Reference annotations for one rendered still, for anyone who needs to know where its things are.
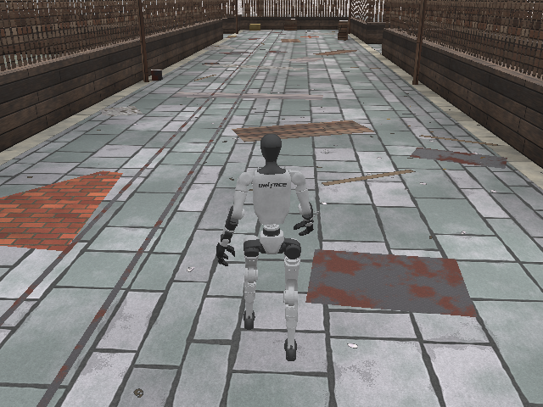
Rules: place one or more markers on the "right robot upper arm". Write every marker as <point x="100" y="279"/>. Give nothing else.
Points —
<point x="298" y="179"/>

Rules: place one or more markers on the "robot right hand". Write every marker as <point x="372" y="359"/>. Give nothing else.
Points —
<point x="306" y="231"/>

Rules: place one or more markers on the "robot left hand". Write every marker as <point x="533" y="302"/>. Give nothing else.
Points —
<point x="220" y="253"/>

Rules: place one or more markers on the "robot right forearm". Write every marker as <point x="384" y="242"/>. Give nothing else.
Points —
<point x="308" y="219"/>

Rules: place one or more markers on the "right robot thigh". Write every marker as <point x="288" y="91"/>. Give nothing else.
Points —
<point x="291" y="251"/>

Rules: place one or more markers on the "right robot foot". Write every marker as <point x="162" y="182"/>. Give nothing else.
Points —
<point x="290" y="353"/>

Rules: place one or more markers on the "robot left forearm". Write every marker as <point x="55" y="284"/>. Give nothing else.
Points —
<point x="228" y="230"/>

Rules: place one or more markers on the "left robot upper arm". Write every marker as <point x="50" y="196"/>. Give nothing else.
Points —
<point x="240" y="194"/>

